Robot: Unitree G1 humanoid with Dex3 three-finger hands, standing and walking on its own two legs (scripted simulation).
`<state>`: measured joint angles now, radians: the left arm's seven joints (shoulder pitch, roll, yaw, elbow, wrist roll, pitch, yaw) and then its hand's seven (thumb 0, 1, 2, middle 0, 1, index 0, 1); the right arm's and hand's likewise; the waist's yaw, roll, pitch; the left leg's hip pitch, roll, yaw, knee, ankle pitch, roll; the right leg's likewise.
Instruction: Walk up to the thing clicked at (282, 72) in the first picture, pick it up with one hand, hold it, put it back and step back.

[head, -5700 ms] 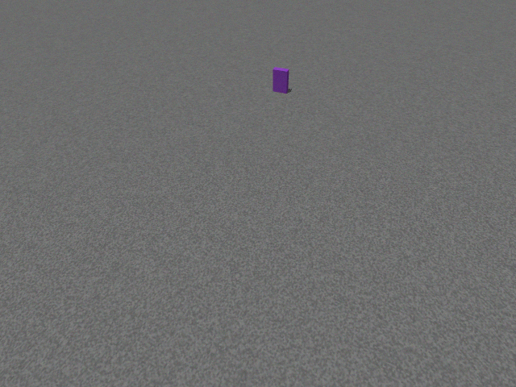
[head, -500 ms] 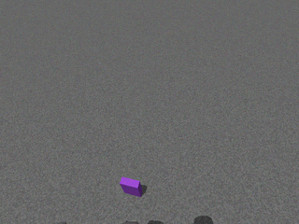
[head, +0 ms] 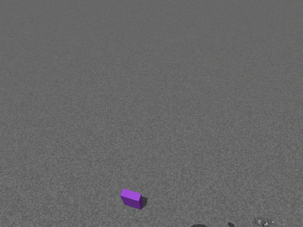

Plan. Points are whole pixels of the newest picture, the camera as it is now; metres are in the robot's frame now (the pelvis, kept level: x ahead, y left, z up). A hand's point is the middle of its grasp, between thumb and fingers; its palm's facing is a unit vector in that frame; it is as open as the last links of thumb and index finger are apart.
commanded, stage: walk up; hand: left
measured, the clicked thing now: (132, 199) +0.39 +0.18 -0.69
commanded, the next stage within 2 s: stand in 0.88 s
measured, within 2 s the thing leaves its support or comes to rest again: neither
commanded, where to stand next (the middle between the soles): +0.05 -0.02 m, yaw -1 degrees
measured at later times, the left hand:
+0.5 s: hand out of the picture +0.09 +0.24 -0.15, palm faces -0.03 -0.94 -0.33, open 7.4 cm
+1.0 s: hand out of the picture +0.10 +0.24 -0.15, palm faces -0.03 -0.94 -0.33, open 7.4 cm
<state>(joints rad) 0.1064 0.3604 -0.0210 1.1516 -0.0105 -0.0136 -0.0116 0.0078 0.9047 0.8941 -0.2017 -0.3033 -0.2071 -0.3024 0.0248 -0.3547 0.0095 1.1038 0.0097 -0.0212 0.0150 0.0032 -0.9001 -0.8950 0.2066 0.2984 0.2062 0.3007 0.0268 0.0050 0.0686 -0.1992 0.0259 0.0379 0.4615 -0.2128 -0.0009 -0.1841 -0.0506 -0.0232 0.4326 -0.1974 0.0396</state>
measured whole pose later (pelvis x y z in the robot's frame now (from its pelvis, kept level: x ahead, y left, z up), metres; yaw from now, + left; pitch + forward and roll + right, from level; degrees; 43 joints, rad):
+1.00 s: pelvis +0.01 -0.01 +0.01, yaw -1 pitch -2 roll +0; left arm 0.08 0.34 0.00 1.16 0.01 0.00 -0.01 0.01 0.90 0.89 -0.20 -0.30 -0.21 -0.30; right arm 0.08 -0.35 0.00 1.16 -0.01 -0.01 0.01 0.00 -0.90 -0.90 0.21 0.30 0.20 0.30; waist -0.01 0.01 0.04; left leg -0.12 0.03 0.05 0.33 -0.16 -0.02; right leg -0.12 -0.04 -0.02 0.32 -0.16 0.03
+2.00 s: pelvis +0.03 -0.02 +0.01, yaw +0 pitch -2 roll +0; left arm 0.11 0.35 -0.01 1.13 0.01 -0.01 -0.01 0.01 0.90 0.89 -0.20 -0.30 -0.21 -0.30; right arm 0.10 -0.35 0.00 1.15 -0.01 -0.01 0.01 0.00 -0.90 -0.90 0.21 0.30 0.20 0.30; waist 0.00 0.01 0.04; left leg -0.10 0.04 0.04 0.31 -0.17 -0.03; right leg -0.10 -0.03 -0.03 0.32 -0.18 0.02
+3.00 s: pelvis +0.03 -0.01 +0.01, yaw +0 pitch -2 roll +0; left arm 0.12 0.35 -0.01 1.11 0.01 -0.01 -0.01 0.01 0.90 0.89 -0.20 -0.30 -0.21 -0.30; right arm 0.11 -0.35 0.00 1.13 -0.01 -0.01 0.01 0.00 -0.90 -0.90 0.21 0.30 0.20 0.30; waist 0.00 0.00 0.04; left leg -0.09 0.04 0.04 0.31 -0.18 -0.03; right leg -0.09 -0.03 -0.03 0.31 -0.18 0.02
